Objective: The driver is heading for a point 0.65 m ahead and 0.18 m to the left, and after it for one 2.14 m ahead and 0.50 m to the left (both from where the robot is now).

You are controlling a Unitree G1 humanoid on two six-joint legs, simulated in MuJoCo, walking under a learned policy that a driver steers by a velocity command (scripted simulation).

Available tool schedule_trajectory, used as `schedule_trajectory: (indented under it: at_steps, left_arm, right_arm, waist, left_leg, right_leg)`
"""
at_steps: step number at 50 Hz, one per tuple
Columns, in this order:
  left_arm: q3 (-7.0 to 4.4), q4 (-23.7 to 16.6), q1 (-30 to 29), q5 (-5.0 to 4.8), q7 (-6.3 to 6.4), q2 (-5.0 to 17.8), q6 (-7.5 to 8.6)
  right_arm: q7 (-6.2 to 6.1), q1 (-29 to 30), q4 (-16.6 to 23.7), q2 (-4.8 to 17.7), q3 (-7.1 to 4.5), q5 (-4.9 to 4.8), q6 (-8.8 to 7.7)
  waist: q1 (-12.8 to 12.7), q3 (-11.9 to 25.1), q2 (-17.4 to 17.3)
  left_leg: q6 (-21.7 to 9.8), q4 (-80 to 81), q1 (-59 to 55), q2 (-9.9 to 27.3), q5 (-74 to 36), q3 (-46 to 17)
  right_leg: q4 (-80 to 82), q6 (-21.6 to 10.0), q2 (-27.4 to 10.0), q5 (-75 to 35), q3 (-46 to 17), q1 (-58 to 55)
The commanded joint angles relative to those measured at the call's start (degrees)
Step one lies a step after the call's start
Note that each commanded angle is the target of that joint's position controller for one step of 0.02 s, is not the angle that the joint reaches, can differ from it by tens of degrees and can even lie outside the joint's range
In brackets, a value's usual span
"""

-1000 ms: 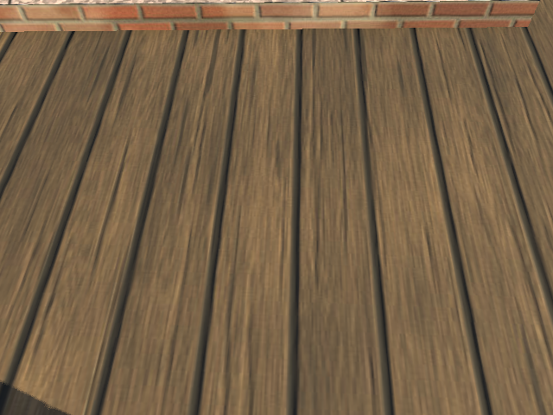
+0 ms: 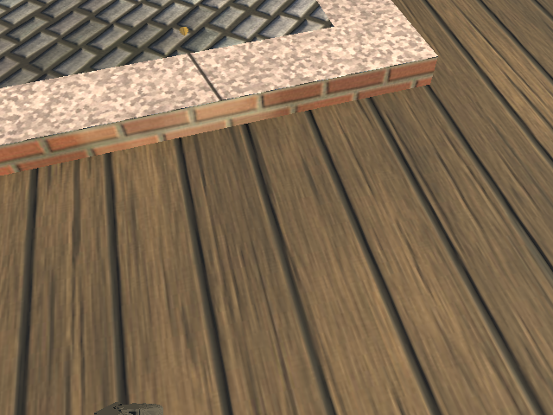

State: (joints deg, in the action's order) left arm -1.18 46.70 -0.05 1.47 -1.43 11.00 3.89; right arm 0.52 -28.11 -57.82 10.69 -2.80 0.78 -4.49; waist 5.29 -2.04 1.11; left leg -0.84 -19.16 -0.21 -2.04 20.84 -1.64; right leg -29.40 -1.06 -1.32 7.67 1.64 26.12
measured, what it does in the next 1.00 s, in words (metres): walks ahead, turning left: right foot, then left foot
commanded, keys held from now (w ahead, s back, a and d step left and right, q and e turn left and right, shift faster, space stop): w+q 0.90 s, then e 0.10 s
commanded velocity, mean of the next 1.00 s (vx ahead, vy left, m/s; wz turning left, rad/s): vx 0.49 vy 0.00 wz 0.51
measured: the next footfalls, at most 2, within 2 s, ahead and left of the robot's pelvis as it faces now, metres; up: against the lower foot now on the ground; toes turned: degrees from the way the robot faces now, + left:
right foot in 0.02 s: +0.15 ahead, -0.11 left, +0.00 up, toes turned -1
left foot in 0.56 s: +0.38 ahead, +0.13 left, +0.00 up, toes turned +24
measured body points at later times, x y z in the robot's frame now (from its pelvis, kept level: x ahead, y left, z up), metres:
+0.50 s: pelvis +0.23 +0.01 +0.00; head +0.27 +0.02 +0.45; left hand +0.12 +0.23 -0.14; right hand +0.49 -0.15 -0.11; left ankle +0.34 +0.13 -0.71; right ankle +0.11 -0.11 -0.73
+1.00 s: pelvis +0.47 +0.11 +0.01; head +0.50 +0.14 +0.45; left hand +0.52 +0.42 -0.10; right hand +0.61 -0.13 -0.12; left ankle +0.35 +0.12 -0.73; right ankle +0.69 +0.08 -0.69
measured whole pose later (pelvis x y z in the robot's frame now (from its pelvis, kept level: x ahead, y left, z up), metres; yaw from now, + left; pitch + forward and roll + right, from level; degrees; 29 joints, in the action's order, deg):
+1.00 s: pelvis +0.47 +0.11 +0.01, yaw +33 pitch +2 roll +1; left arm -2.0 42.6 3.1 2.1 -1.5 14.0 1.8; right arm -0.2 -24.1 -49.8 15.1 -3.7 0.4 -2.9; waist 4.2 -2.6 2.4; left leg -6.5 -16.0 -0.2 -8.1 16.7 -7.5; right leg -38.3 1.5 -4.1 1.4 0.0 36.2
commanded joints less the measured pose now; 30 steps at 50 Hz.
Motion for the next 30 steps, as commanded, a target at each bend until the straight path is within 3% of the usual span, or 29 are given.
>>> schedule_trajectory:
  at_steps: [1,2,3,4,5,7,12,17,22,25,26,27,28,29,30]
  left_arm:
    - [-3.87,1.9,20.9,1.70,1.92,12.0,2.27]
    - [-5.32,1.7,24.0,2.46,2.18,18.4,1.85]
    - [-4.97,1.3,21.7,1.14,2.00,15.0,0.85]
    - [-3.56,0.3,16.6,0.70,1.81,9.8,0.77]
    - [-2.93,0.1,13.6,0.43,1.61,7.1,1.12]
    - [-2.34,0.9,13.0,0.08,2.02,5.1,1.89]
    - [-2.70,3.4,18.4,-0.68,2.22,5.9,3.58]
    - [-2.65,4.8,21.0,-0.32,2.18,6.2,3.27]
    - [-3.19,6.5,25.1,-0.25,2.73,8.8,2.39]
    - [-3.70,7.0,25.3,-0.08,3.23,11.1,1.25]
    - [-3.95,7.1,25.2,-0.06,3.30,12.1,0.61]
    - [-4.09,6.8,25.0,-0.19,3.22,12.7,-0.03]
    - [-3.99,5.9,24.0,-0.33,3.00,12.5,-0.30]
    - [-2.67,2.3,25.2,-0.96,2.24,6.2,-0.10]
    - [-3.35,-1.2,20.7,-0.74,1.58,8.8,0.62]
  right_arm:
    - [-0.09,4.5,5.3,7.9,-1.55,-0.79,-0.67]
    - [-0.34,-0.6,7.4,1.4,-0.28,-2.51,-0.40]
    - [-0.76,-1.0,6.4,7.3,-1.70,-1.04,0.53]
    - [-0.43,2.0,6.2,7.6,-2.05,-0.40,0.88]
    - [0.12,4.3,6.5,6.0,-1.82,-0.20,0.93]
    - [0.96,5.6,6.7,5.4,-2.14,0.83,2.09]
    - [2.24,11.5,9.2,4.3,-2.07,1.28,4.10]
    - [3.40,21.5,13.0,3.8,-1.09,1.10,4.14]
    - [4.09,29.3,16.5,4.2,-0.32,1.43,3.94]
    - [3.42,26.9,16.5,5.4,-0.87,1.64,3.91]
    - [3.07,22.9,15.6,6.3,-1.37,1.64,3.78]
    - [2.57,16.6,13.8,7.5,-2.16,1.74,3.31]
    - [1.73,7.5,10.9,10.3,-3.50,2.37,2.84]
    - [0.88,5.6,11.0,17.0,-5.20,2.64,2.76]
    - [0.76,5.1,12.4,19.7,-5.66,0.85,3.42]
  waist:
    - [-12.9,11.5,1.8]
    - [-10.9,17.7,15.1]
    - [-9.9,16.2,10.1]
    - [-8.0,8.3,4.6]
    - [-7.0,3.6,3.2]
    - [-5.1,0.9,5.3]
    - [-4.4,0.6,3.5]
    - [-5.8,-2.2,3.3]
    - [-7.7,-4.0,2.9]
    - [-5.9,-1.1,4.6]
    - [-4.1,1.4,5.0]
    - [-1.5,5.2,4.6]
    - [2.8,10.1,1.2]
    - [0.8,15.0,-10.2]
    - [0.9,18.4,-9.6]
  left_leg:
    - [-5.9,-23.9,15.1,6.2,-23.7,-4.1]
    - [-3.9,-41.0,32.9,-1.8,7.0,2.4]
    - [-4.8,-48.7,36.9,0.7,8.8,-0.8]
    - [-5.3,-49.8,37.8,3.5,3.6,-2.3]
    - [-4.9,-48.3,36.8,5.3,-0.5,-2.1]
    - [-3.8,-46.0,34.6,7.0,-3.6,-1.4]
    - [-2.3,-45.2,39.6,7.6,-10.9,0.0]
    - [-1.7,-32.0,40.6,7.2,-19.4,2.9]
    - [-4.7,-20.4,36.7,5.5,-16.8,8.3]
    - [-7.9,-17.6,29.5,0.7,-8.8,11.7]
    - [-9.3,-16.6,25.1,-1.4,-6.1,12.2]
    - [-10.7,-13.6,17.4,-3.4,-5.7,11.8]
    - [-12.9,-9.2,3.5,-1.8,-6.5,6.9]
    - [-18.8,-7.3,-13.6,15.2,-2.1,-18.2]
    - [-24.0,1.8,-17.7,22.7,-6.1,-42.5]
  right_leg:
    - [7.1,-4.0,-9.1,6.9,-10.2,-30.5]
    - [12.1,-8.7,-24.0,13.6,-31.7,-43.6]
    - [14.8,-10.3,-24.4,19.4,-37.8,-38.3]
    - [15.9,-9.0,-21.4,20.9,-29.9,-31.0]
    - [17.7,-7.9,-18.6,14.5,-22.2,-24.7]
    - [19.5,-5.8,-14.6,4.5,-12.4,-19.7]
    - [20.4,-6.6,-14.1,-10.1,-2.4,-21.6]
    - [20.5,-6.5,-12.7,-15.0,5.4,-22.4]
    - [18.3,-6.0,-14.7,-22.7,10.1,-28.2]
    - [8.7,-5.1,-15.0,-45.7,13.2,-32.3]
    - [1.7,-5.1,-15.0,-51.5,13.7,-33.0]
    - [-8.4,-4.7,-14.9,-50.0,14.0,-31.2]
    - [-23.1,-2.9,-13.6,-37.9,14.6,-22.2]
    - [-43.0,0.1,-6.9,4.9,14.1,0.5]
    - [-53.9,1.7,2.0,23.9,2.3,13.0]
Velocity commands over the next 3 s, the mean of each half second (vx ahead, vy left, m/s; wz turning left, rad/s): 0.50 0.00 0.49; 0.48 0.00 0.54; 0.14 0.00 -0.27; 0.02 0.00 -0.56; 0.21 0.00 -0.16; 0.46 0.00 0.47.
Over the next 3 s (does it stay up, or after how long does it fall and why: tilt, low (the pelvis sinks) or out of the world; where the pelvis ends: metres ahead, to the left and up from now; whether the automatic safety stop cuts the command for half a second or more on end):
stays up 0.91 0.25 0.01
